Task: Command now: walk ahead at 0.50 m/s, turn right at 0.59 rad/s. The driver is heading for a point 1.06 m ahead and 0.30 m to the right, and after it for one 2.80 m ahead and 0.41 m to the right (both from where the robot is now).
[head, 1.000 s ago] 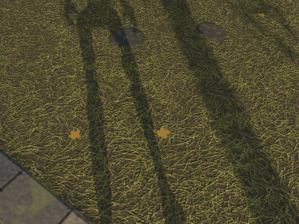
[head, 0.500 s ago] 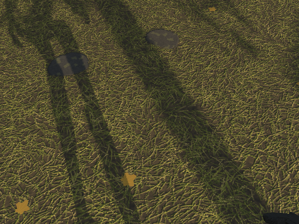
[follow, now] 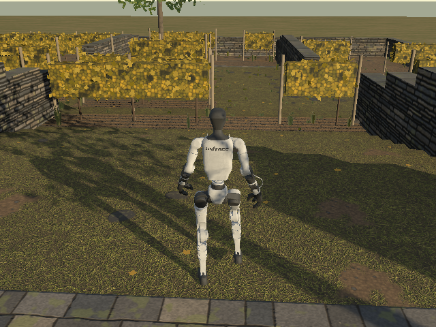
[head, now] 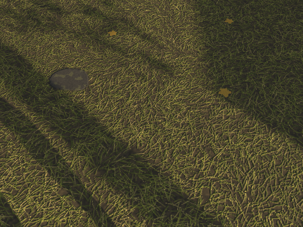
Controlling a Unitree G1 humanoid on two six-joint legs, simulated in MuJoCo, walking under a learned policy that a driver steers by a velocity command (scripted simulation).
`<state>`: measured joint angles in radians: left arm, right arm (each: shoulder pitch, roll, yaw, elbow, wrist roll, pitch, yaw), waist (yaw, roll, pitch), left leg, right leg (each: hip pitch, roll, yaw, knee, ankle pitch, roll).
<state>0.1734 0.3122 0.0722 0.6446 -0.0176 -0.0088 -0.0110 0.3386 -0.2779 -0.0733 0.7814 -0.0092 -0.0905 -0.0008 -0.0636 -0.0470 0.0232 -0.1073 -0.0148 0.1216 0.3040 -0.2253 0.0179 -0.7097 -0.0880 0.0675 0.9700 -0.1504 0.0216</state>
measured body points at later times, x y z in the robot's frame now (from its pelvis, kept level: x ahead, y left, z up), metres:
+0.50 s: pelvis +0.27 -0.09 +0.00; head +0.30 -0.11 +0.45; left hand +0.42 +0.17 -0.10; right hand +0.40 -0.40 -0.09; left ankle +0.47 +0.06 -0.68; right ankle +0.23 -0.15 -0.74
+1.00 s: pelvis +0.55 -0.13 +0.00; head +0.58 -0.14 +0.45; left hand +0.83 +0.01 -0.09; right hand +0.44 -0.39 -0.12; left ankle +0.56 -0.03 -0.74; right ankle +0.60 -0.34 -0.69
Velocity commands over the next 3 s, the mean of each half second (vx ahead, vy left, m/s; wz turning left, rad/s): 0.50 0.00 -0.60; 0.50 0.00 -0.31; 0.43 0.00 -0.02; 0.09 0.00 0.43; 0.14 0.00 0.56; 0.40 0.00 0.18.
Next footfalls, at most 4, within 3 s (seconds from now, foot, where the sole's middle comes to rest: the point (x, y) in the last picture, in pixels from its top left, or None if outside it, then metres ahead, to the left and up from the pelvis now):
0.20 right None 0.27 -0.16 -0.78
0.68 left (157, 199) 0.60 -0.04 -0.78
1.20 right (226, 168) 0.73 -0.39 -0.78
1.66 left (194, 126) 1.00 -0.28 -0.78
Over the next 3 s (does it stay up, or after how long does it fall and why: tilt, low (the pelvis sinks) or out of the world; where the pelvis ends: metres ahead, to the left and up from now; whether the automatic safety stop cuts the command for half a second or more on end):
stays up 1.12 -0.29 -0.02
